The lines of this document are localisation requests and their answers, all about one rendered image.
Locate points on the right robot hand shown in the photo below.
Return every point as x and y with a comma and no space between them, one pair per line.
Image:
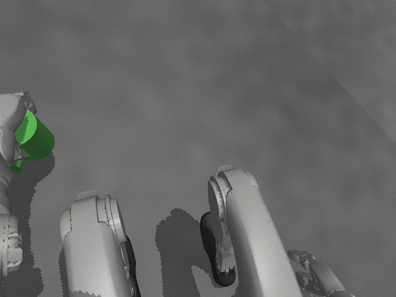
320,282

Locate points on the left robot arm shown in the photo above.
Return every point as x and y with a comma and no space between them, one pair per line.
10,237

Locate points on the left robot hand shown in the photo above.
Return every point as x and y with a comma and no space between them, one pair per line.
13,107

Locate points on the left robot foot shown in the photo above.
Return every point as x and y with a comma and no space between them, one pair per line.
132,267

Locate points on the mug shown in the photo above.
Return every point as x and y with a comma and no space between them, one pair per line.
35,138

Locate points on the right robot foot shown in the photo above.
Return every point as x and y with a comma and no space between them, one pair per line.
221,278

